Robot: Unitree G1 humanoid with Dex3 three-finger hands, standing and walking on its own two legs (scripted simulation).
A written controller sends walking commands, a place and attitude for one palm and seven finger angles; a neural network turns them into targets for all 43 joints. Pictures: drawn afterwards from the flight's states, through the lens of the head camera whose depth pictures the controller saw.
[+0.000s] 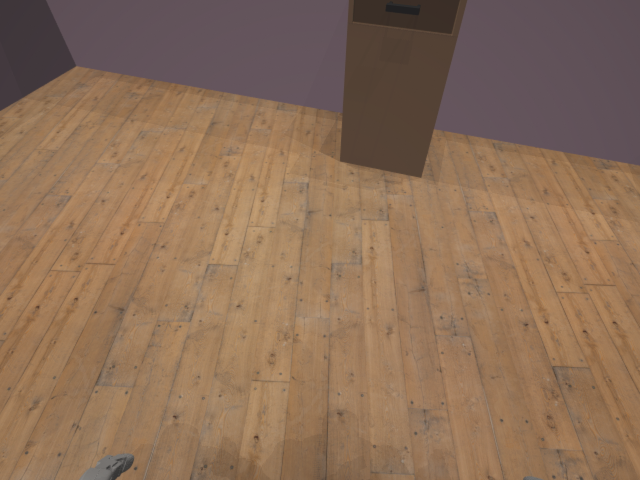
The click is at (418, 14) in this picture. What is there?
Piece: drawer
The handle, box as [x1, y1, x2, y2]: [386, 1, 420, 14]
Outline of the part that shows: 386,4 386,11 418,14 420,5 411,6 394,4 390,1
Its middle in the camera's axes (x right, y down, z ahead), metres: +0.30 -0.85 +1.41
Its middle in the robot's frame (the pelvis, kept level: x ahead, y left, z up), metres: +1.64 -0.22 +0.00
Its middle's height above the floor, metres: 0.76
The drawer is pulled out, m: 0.00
